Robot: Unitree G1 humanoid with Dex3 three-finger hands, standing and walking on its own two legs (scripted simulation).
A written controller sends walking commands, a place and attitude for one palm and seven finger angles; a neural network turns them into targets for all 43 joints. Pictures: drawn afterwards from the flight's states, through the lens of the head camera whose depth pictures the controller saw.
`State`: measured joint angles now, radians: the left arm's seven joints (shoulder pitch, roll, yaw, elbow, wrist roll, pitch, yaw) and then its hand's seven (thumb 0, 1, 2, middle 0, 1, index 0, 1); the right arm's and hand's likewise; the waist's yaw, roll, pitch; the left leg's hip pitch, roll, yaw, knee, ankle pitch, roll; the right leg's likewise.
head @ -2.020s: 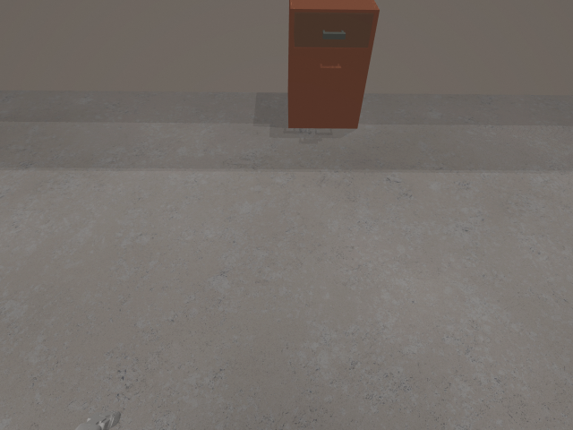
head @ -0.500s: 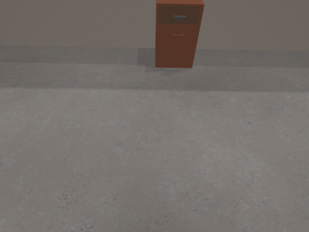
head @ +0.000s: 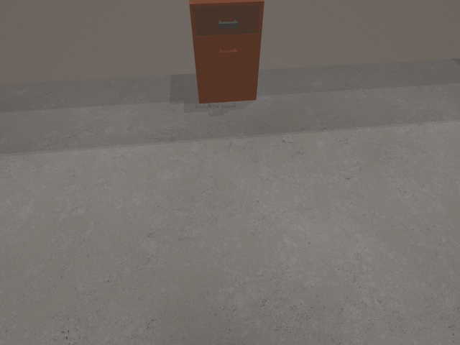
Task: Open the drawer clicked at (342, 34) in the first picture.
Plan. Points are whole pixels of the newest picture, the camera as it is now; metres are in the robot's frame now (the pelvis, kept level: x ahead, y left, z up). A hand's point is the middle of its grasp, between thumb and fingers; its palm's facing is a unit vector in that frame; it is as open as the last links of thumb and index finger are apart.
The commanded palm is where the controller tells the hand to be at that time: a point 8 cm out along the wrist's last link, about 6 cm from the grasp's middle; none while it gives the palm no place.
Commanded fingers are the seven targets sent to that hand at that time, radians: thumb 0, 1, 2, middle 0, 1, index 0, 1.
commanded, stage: walk to a spot facing it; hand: left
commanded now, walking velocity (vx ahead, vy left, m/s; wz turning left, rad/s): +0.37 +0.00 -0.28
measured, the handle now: (227, 23) +1.82 +0.19 -0.19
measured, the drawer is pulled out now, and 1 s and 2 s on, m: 0.00 0.00 0.00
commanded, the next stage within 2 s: none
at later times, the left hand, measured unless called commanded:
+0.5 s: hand (135, 282) +0.27 +0.25 -0.17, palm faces -0.10 -0.98 -0.18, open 7.4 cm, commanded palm none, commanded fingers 0.00 0.90 0.90 -0.20 -0.30 -0.20 -0.30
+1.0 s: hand (213, 179) +0.58 +0.11 -0.16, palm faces -0.23 -0.96 -0.16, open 7.3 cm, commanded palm none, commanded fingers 0.00 0.90 0.90 -0.20 -0.30 -0.20 -0.30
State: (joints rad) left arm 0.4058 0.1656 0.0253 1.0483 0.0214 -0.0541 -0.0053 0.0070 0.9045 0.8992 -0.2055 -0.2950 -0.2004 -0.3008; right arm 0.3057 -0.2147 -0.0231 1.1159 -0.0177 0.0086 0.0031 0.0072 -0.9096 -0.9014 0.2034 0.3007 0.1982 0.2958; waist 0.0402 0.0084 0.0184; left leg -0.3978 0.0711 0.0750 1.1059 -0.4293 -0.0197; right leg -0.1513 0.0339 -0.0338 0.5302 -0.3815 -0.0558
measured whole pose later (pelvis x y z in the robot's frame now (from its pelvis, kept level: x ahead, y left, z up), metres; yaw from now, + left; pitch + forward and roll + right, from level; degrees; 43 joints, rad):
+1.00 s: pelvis +0.44 -0.03 +0.00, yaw -15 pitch -1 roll +0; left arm 0.15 0.14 0.06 1.01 0.01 -0.07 0.00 -0.01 0.92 0.90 -0.21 -0.30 -0.20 -0.30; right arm 0.43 -0.11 -0.03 1.17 -0.01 -0.02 0.00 0.01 -0.91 -0.90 0.20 0.30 0.20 0.30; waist -0.04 0.01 0.07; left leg -0.35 0.11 0.09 1.22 -0.40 0.00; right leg -0.30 -0.02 -0.17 0.56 -0.25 -0.05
